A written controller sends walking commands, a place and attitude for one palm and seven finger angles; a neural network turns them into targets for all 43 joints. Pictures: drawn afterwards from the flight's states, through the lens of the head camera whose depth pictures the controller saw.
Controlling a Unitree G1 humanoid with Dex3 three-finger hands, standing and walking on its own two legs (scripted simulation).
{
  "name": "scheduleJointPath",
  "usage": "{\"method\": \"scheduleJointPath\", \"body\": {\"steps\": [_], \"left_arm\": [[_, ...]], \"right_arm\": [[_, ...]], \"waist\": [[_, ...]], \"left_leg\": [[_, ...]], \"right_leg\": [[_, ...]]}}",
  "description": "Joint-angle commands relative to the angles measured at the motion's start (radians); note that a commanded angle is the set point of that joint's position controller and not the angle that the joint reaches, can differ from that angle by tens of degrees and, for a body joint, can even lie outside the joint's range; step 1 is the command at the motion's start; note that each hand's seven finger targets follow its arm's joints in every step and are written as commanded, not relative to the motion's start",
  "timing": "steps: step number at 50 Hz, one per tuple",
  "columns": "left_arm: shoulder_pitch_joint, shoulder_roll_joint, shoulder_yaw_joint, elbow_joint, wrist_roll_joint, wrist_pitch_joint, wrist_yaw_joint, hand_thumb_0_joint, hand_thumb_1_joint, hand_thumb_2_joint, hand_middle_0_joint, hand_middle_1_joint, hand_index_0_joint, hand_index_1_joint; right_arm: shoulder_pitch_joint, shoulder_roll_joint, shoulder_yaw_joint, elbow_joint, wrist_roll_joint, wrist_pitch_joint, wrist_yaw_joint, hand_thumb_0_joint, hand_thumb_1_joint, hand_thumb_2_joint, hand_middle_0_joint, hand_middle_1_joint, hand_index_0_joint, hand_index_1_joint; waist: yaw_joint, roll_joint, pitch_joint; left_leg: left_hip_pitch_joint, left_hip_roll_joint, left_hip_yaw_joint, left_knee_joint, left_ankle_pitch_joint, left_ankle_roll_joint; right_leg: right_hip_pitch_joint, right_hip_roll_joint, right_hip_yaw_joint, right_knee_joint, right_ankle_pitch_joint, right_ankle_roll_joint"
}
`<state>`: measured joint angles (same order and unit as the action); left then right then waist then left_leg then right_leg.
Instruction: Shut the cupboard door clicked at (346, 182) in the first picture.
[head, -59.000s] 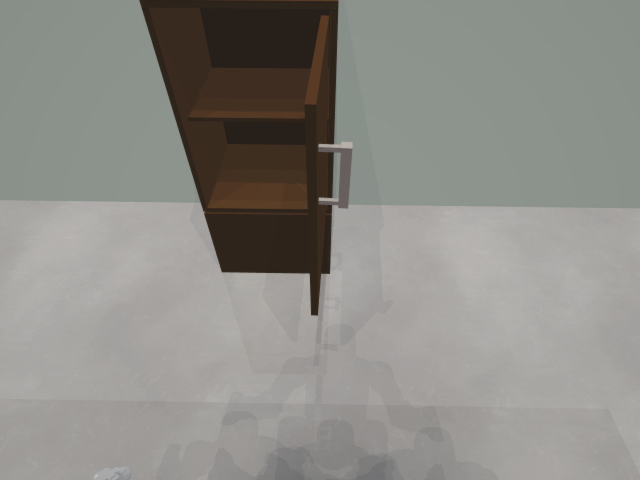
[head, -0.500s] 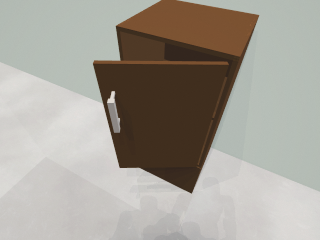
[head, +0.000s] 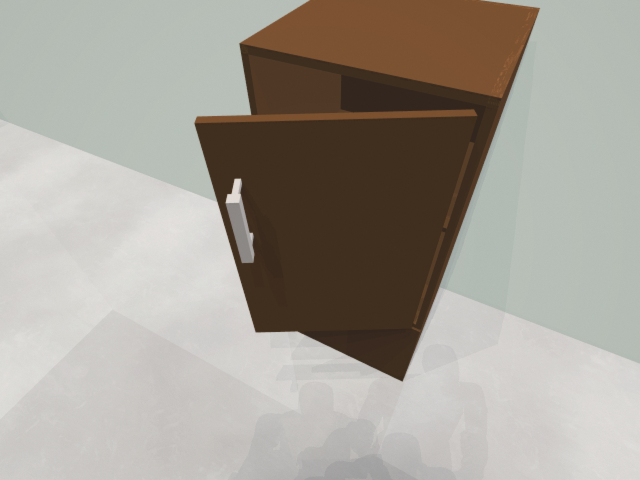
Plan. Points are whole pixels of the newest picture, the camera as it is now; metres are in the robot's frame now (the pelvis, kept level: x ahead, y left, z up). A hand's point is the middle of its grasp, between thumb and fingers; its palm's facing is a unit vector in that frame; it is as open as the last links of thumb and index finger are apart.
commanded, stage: look again from close up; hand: left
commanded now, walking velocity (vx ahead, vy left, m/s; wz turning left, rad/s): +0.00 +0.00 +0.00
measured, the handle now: (242, 222) +0.50 +0.16 +0.02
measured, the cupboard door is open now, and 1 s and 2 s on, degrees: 29 29 29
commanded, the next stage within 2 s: raise the hand and make a fist in 0.14 s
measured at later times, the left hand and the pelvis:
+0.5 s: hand (195, 393) +0.22 +0.16 +0.02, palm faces +0.13 -0.99 -0.03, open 6.9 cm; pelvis -0.01 -0.01 -0.03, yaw +1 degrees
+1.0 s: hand (199, 442) +0.18 +0.16 -0.04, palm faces -0.03 -1.00 +0.03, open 4.5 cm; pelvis -0.03 -0.02 -0.08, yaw +1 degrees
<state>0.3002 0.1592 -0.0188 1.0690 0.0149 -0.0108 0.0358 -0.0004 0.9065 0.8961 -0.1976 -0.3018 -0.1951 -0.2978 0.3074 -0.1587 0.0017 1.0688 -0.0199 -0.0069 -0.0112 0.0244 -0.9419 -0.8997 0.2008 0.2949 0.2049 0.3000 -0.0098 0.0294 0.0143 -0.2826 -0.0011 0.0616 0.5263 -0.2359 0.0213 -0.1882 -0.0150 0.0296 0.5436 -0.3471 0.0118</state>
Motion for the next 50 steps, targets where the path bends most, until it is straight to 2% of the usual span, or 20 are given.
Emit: {"method": "scheduleJointPath", "body": {"steps": [1, 11, 12, 13, 14, 15, 16, 17, 19, 20, 22, 24, 26, 29, 32, 35, 39, 42, 46, 50], "left_arm": [[0.049, 0.111, 0.023, -0.039, 0.001, -0.020, 0.010, 0.000, 0.900, 0.900, -0.200, -0.300, -0.200, -0.300], [0.019, 0.163, 0.033, -0.038, 0.001, -0.020, 0.006, 0.000, 0.900, 0.900, -0.200, -0.300, -0.200, -0.300], [0.106, 0.124, 0.031, -0.013, 0.012, -0.028, 0.042, 0.000, 0.900, 0.900, -0.200, -0.300, -0.200, -0.300], [-0.779, 0.740, 0.479, -1.702, -0.123, -0.308, 0.064, 0.000, 0.900, 0.900, -0.200, -0.300, -0.200, -0.300], [-0.016, 0.191, 0.060, -1.323, -0.140, -0.216, 0.062, 0.000, 0.900, 0.900, -0.218, -0.320, -0.218, -0.320], [0.011, 0.189, 0.128, -1.307, -0.187, -0.161, 0.100, 0.000, 0.900, 0.900, -0.237, -0.340, -0.237, -0.340], [0.220, -0.087, -0.042, -1.066, -0.175, -0.061, 0.081, 0.000, 0.900, 0.900, -0.255, -0.360, -0.255, -0.360], [-0.014, 0.013, 0.012, -1.243, -0.181, -0.100, 0.084, 0.000, 0.900, 0.900, -0.273, -0.380, -0.273, -0.380], [0.121, 0.029, 0.081, -1.042, -0.172, -0.193, 0.043, 0.000, 0.900, 0.900, -0.310, -0.420, -0.310, -0.420], [0.278, 0.022, 0.126, -0.895, -0.182, -0.246, 0.000, 0.000, 0.900, 0.900, -0.328, -0.440, -0.328, -0.440], [0.420, -0.007, 0.171, -0.840, -0.228, -0.413, -0.126, 0.000, 0.900, 0.900, -0.365, -0.480, -0.365, -0.480], [0.424, 0.031, 0.207, -0.850, -0.272, -0.562, -0.277, 0.000, 0.900, 0.900, -0.402, -0.520, -0.402, -0.520], [0.433, 0.113, 0.300, -0.820, -0.295, -0.586, -0.368, 0.000, 0.900, 0.900, -0.438, -0.560, -0.438, -0.560], [0.251, 0.187, 0.331, -1.076, -0.324, -0.548, -0.390, 0.000, 0.900, 0.900, -0.493, -0.620, -0.493, -0.620], [0.027, 0.203, 0.299, -1.349, -0.326, -0.612, -0.323, 0.000, 0.900, 0.900, -0.548, -0.680, -0.548, -0.680], [-0.139, 0.206, 0.217, -1.597, -0.317, -0.724, -0.288, 0.000, 0.900, 0.900, -0.603, -0.740, -0.603, -0.740], [-0.050, 0.162, 0.144, -1.421, -0.331, -0.671, -0.366, 0.000, 0.900, 0.900, -0.677, -0.820, -0.677, -0.820], [0.100, 0.171, 0.187, -1.201, -0.342, -0.452, -0.416, 0.000, 0.900, 0.900, -0.732, -0.880, -0.732, -0.880], [0.233, 0.225, 0.321, -1.256, -0.367, -0.196, -0.368, 0.000, 0.900, 0.900, -0.805, -0.960, -0.805, -0.960], [0.172, 0.230, 0.386, -1.412, -0.345, -0.292, -0.201, 0.000, 0.900, 0.900, -0.878, -1.040, -0.878, -1.040]], "right_arm": [[0.017, -0.122, -0.019, -0.045, 0.005, -0.030, -0.008, 0.000, -0.900, -0.900, 0.200, 0.300, 0.200, 0.300], [-0.057, -0.155, -0.026, -0.033, 0.009, -0.033, -0.014, 0.000, -0.900, -0.900, 0.200, 0.300, 0.200, 0.300], [-0.112, -0.146, -0.024, -0.097, 0.019, -0.028, -0.009, 0.000, -0.900, -0.900, 0.200, 0.300, 0.200, 0.300], [0.000, -0.341, -0.072, -0.351, 0.043, -0.219, -0.092, 0.000, -0.900, -0.900, 0.200, 0.300, 0.200, 0.300], [-0.088, -0.204, 0.002, -0.357, 0.087, -0.304, -0.118, 0.000, -0.900, -0.900, 0.200, 0.300, 0.200, 0.300], [-0.090, -0.191, -0.014, -0.328, 0.066, -0.325, -0.112, 0.000, -0.900, -0.900, 0.200, 0.300, 0.200, 0.300], [-0.100, -0.144, -0.018, -0.311, 0.069, -0.328, -0.071, 0.000, -0.900, -0.900, 0.200, 0.300, 0.200, 0.300], [-0.085, -0.208, -0.057, -0.387, 0.069, -0.333, -0.049, 0.000, -0.900, -0.900, 0.200, 0.300, 0.200, 0.300], [-0.131, -0.196, -0.061, -0.434, 0.048, -0.342, -0.045, 0.000, -0.900, -0.900, 0.200, 0.300, 0.200, 0.300], [-0.141, -0.189, -0.074, -0.453, 0.055, -0.335, -0.032, 0.000, -0.900, -0.900, 0.200, 0.300, 0.200, 0.300], [-0.164, -0.179, -0.089, -0.490, 0.029, -0.319, -0.004, 0.000, -0.900, -0.900, 0.200, 0.300, 0.200, 0.300], [-0.187, -0.190, -0.104, -0.528, 0.022, -0.310, 0.011, 0.000, -0.900, -0.900, 0.200, 0.300, 0.200, 0.300], [-0.198, -0.191, -0.113, -0.590, 0.035, -0.292, 0.017, 0.000, -0.900, -0.900, 0.200, 0.300, 0.200, 0.300], [-0.225, -0.190, -0.103, -0.677, 0.039, -0.277, 0.002, 0.000, -0.900, -0.900, 0.200, 0.300, 0.200, 0.300], [-0.189, -0.177, -0.089, -0.688, 0.029, -0.294, -0.009, 0.000, -0.900, -0.900, 0.200, 0.300, 0.200, 0.300], [-0.164, -0.189, -0.076, -0.653, 0.022, -0.326, -0.040, 0.000, -0.900, -0.900, 0.200, 0.300, 0.200, 0.300], [-0.131, -0.203, -0.066, -0.619, 0.037, -0.334, -0.072, 0.000, -0.900, -0.900, 0.200, 0.300, 0.200, 0.300], [-0.140, -0.199, -0.065, -0.642, 0.065, -0.300, -0.086, 0.000, -0.900, -0.900, 0.200, 0.300, 0.200, 0.300], [-0.171, -0.173, -0.065, -0.735, 0.078, -0.237, -0.083, 0.000, -0.900, -0.900, 0.200, 0.300, 0.200, 0.300], [-0.162, -0.141, -0.060, -0.713, 0.052, -0.229, -0.078, 0.000, -0.900, -0.900, 0.200, 0.300, 0.200, 0.300]], "waist": [[0.008, -0.070, 0.050], [0.010, -0.018, 0.005], [0.036, -0.039, 0.044], [-0.119, 0.077, -0.351], [-0.011, 0.408, -0.464], [0.025, 0.279, -0.455], [-0.024, 0.181, -0.252], [-0.044, 0.126, -0.110], [-0.035, -0.086, 0.092], [0.008, -0.159, 0.130], [0.065, -0.352, -0.002], [0.084, -0.392, -0.122], [0.111, -0.259, -0.209], [0.113, 0.059, -0.329], [0.045, 0.161, -0.367], [-0.030, 0.099, -0.396], [-0.071, 0.013, -0.304], [-0.015, -0.073, -0.271], [0.090, -0.118, -0.390], [0.093, -0.071, -0.362]], "left_leg": [[0.057, 0.099, -0.118, -0.127, 0.076, 0.024], [0.121, 0.105, -0.090, -0.097, 0.217, 0.020], [0.075, 0.127, -0.064, 0.086, 0.268, -0.008], [0.402, 0.067, -0.103, 0.086, 0.387, 0.011], [0.481, 0.068, -0.111, 0.043, 0.498, -0.004], [0.389, 0.083, -0.109, -0.008, 0.606, -0.050], [0.247, 0.081, -0.123, -0.053, 0.453, -0.038], [0.093, 0.062, -0.130, -0.025, 0.203, -0.035], [-0.139, 0.013, -0.116, 0.058, -0.021, -0.023], [-0.215, 0.000, -0.105, 0.107, -0.013, -0.026], [-0.317, -0.003, -0.086, 0.247, 0.054, -0.040], [-0.410, -0.019, -0.069, 0.349, 0.035, -0.049], [-0.456, -0.039, -0.037, 0.408, 0.033, -0.046], [-0.440, -0.044, -0.010, 0.472, -0.018, -0.025], [-0.442, -0.009, -0.058, 0.520, -0.121, -0.008], [-0.426, 0.017, -0.097, 0.604, -0.114, 0.016], [-0.531, 0.026, -0.107, 0.644, -0.153, 0.019], [-0.593, 0.016, -0.095, 0.599, -0.177, 0.014], [-0.514, -0.006, -0.084, 0.500, -0.088, 0.008], [-0.431, 0.010, -0.096, 0.452, 0.019, 0.000]], "right_leg": [[-0.091, -0.052, 0.066, -0.116, 0.104, -0.053], [-0.044, -0.071, 0.072, -0.125, 0.264, -0.047], [-0.070, -0.122, 0.128, -0.174, 0.496, -0.024], [-0.089, -0.020, -0.043, 0.077, 0.481, -0.035], [-0.183, 0.024, -0.098, 0.201, 0.211, -0.029], [-0.136, 0.026, -0.117, 0.147, 0.111, -0.034], [-0.241, 0.015, -0.115, 0.096, 0.077, -0.017], [-0.245, 0.008, -0.107, 0.062, 0.109, -0.027], [-0.366, 0.012, -0.132, 0.036, 0.034, -0.028], [-0.401, 0.015, -0.129, 0.050, 0.014, -0.033], [-0.452, 0.022, -0.136, 0.202, 0.117, -0.031], [-0.445, -0.002, -0.079, 0.306, 0.240, -0.014], [-0.404, -0.021, -0.020, 0.361, 0.276, -0.017], [-0.462, -0.017, 0.028, 0.374, 0.078, -0.032], [-0.611, 0.007, 0.039, 0.376, -0.164, -0.037], [-0.703, 0.028, 0.058, 0.402, -0.148, -0.040], [-0.718, 0.032, 0.058, 0.387, -0.158, -0.022], [-0.640, 0.014, 0.084, 0.309, -0.235, -0.005], [-0.420, -0.020, 0.081, 0.278, -0.115, 0.017], [-0.432, 0.015, -0.020, 0.359, 0.133, 0.000]]}}
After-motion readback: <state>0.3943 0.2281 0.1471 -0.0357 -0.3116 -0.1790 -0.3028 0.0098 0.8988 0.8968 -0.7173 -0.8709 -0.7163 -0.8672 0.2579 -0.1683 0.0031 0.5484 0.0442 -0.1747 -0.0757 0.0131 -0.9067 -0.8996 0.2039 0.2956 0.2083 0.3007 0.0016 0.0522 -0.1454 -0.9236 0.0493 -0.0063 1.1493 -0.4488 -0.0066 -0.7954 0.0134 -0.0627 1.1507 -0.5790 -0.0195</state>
